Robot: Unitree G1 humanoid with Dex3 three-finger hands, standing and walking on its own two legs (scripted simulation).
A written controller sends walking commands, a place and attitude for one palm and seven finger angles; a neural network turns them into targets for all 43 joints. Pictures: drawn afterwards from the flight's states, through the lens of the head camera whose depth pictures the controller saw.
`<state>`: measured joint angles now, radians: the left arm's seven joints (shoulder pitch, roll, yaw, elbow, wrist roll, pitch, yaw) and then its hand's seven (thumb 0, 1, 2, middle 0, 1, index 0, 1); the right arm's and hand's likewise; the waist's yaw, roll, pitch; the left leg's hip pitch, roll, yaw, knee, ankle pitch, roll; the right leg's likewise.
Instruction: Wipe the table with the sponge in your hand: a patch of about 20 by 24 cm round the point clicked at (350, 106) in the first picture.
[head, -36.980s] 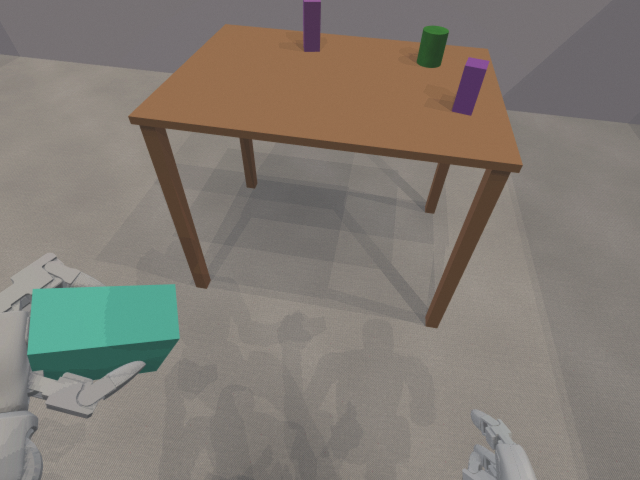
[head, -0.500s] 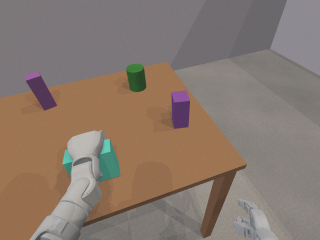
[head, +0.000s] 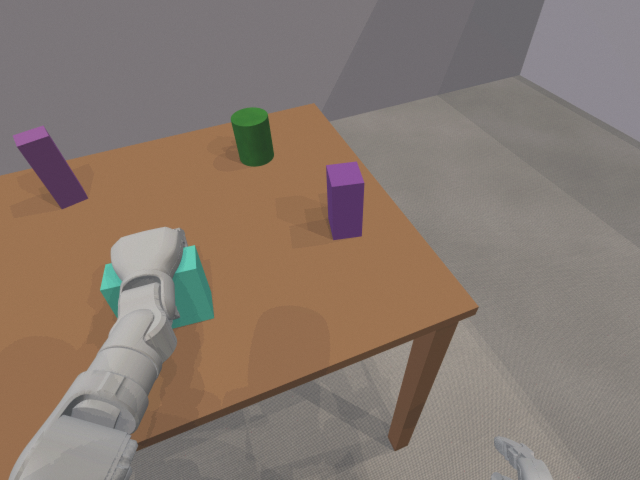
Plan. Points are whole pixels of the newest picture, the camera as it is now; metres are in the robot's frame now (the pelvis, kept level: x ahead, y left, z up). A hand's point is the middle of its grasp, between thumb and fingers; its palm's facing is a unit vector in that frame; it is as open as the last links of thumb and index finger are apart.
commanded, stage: wipe forward along the middle lane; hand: left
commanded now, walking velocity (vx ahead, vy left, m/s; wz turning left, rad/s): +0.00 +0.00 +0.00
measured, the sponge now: (165, 300) +0.36 +0.26 +0.01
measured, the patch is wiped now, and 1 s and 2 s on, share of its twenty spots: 1.00 1.00 1.00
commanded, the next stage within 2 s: slide back across to the first lane in 0.80 s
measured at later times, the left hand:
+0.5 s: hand (158, 252) +0.42 +0.28 +0.04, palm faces -0.10 -0.01 -0.99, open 9.7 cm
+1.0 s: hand (154, 234) +0.46 +0.31 +0.04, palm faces -0.11 -0.01 -0.99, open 9.7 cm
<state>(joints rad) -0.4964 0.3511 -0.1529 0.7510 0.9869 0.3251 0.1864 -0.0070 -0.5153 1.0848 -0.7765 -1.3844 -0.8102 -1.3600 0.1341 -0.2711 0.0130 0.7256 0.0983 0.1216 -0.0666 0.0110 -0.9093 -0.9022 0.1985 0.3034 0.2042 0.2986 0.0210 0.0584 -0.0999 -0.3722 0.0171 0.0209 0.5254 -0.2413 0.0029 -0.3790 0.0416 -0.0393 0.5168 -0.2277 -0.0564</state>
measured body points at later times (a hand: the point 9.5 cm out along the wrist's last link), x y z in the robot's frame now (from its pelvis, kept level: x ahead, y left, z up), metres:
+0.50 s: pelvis +0.01 +0.01 +0.00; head +0.04 +0.00 +0.45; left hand +0.42 +0.28 +0.10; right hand +0.12 -0.25 -0.14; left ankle +0.01 +0.12 -0.73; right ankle +0.02 -0.08 -0.73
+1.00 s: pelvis +0.01 +0.03 -0.01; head +0.07 +0.03 +0.44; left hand +0.46 +0.30 +0.10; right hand +0.08 -0.24 -0.14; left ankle +0.01 +0.12 -0.73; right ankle +0.02 -0.08 -0.73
